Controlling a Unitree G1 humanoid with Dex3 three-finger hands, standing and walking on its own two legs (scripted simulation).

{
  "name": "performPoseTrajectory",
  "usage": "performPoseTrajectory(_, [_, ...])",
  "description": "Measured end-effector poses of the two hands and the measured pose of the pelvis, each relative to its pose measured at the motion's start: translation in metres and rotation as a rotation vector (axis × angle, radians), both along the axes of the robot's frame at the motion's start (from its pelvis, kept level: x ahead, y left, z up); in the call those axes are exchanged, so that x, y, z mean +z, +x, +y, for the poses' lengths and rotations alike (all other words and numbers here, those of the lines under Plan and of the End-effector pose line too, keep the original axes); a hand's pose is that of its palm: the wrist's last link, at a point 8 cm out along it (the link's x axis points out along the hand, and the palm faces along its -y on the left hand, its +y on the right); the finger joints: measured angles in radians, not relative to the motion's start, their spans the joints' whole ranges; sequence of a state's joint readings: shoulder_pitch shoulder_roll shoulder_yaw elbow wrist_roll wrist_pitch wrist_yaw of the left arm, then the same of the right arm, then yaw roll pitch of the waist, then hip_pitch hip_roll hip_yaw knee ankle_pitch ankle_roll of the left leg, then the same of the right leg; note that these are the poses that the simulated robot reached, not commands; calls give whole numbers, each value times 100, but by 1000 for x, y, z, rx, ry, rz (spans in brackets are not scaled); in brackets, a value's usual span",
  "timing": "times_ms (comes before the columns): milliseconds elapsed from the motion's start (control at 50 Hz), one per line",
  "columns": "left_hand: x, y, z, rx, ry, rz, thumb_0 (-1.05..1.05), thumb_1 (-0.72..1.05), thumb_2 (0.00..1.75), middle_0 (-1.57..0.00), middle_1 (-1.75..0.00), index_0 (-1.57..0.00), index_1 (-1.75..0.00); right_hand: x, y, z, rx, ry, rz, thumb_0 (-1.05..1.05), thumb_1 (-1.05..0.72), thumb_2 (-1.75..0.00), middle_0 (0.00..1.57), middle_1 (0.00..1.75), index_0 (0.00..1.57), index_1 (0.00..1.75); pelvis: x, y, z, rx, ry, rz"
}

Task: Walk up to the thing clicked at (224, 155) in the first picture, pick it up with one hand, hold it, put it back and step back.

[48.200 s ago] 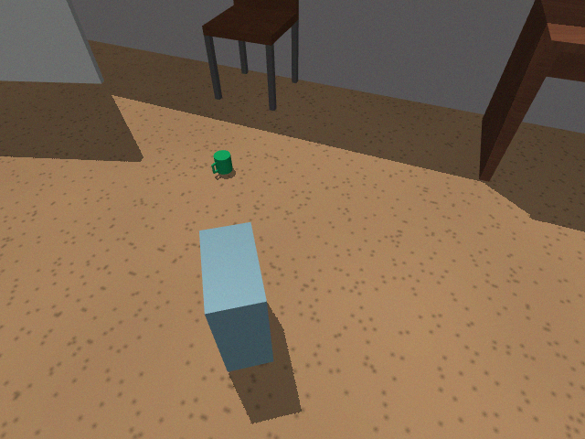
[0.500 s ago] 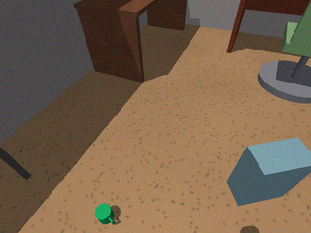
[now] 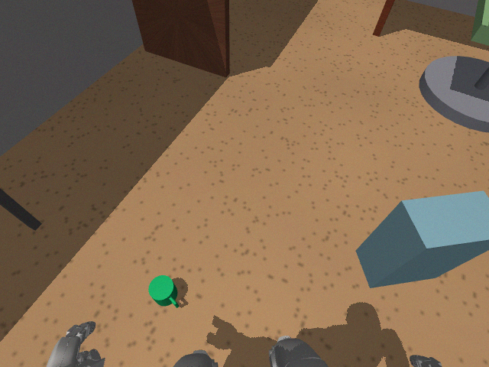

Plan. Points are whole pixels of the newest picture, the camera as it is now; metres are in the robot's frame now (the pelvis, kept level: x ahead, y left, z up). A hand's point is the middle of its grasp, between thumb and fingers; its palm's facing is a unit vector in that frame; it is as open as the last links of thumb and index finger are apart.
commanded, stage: walk up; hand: left
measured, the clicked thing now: (166, 294) +0.42 +0.26 -0.70
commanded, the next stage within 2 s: stand in 1.32 s
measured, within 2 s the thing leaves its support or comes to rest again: neither
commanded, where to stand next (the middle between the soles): +0.05 -0.04 m, yaw +0 degrees
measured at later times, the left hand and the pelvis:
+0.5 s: hand out of the picture -0.01 +0.27 -0.11, palm faces -0.03 -0.91 -0.41, open 7.4 cm; pelvis -0.01 -0.01 +0.03, yaw -2 degrees
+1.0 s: hand out of the picture +0.04 +0.24 -0.14, palm faces -0.04 -0.89 -0.46, open 7.3 cm; pelvis -0.04 -0.03 -0.01, yaw -3 degrees
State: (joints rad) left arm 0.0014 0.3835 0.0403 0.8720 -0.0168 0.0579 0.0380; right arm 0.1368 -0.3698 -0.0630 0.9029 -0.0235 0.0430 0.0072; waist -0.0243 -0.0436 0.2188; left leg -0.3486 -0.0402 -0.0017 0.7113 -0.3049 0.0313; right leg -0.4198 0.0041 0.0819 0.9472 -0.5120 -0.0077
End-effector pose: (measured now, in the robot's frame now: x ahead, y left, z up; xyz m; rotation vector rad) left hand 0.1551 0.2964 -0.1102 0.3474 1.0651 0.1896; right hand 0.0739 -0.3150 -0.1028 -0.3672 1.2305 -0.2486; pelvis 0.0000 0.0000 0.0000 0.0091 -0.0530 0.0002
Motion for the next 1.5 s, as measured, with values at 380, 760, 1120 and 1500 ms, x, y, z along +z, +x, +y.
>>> performPoseTrajectory(380, [30,-150,11,20,49,206,1,91,90,-20,-30,-20,-30,17,-57,-21,-40,33,-61,1,-90,-90,21,30,20,30,21,-24,-14,-81,-10,4])
performPoseTrajectory(760, [-1,-106,2,69,-22,169,1,91,90,-20,-30,-20,-30,15,26,10,71,21,-145,1,-90,-90,21,30,20,30,9,-2,-8,-19,-5,-14])
performPoseTrajectory(1120, [41,-161,1,55,159,127,1,91,90,-21,-30,-21,-30,-17,-19,-28,36,101,-106,0,-90,-90,20,30,20,30,4,-54,-30,-17,7,12])
performPoseTrajectory(1500, [9,-157,26,99,-15,122,1,91,90,-20,-30,-20,-30,24,-41,17,59,8,-78,1,-90,-90,21,30,20,30,17,-36,10,22,5,-29])
